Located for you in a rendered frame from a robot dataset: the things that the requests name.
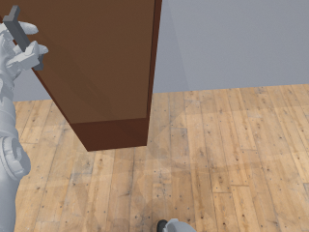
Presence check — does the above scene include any robot right thigh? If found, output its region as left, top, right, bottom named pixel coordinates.
left=162, top=221, right=196, bottom=232

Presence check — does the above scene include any left robot hand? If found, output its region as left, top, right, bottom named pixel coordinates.
left=0, top=21, right=48, bottom=81

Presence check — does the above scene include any cupboard door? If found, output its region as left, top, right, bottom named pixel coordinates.
left=0, top=0, right=155, bottom=124

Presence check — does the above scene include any left robot forearm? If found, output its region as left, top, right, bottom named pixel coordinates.
left=0, top=70, right=19, bottom=141

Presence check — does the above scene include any handle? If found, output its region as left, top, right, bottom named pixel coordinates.
left=2, top=5, right=44, bottom=71

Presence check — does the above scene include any right robot foot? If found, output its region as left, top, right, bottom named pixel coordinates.
left=156, top=219, right=167, bottom=232

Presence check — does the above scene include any robot left upper arm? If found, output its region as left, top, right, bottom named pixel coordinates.
left=0, top=136, right=31, bottom=232

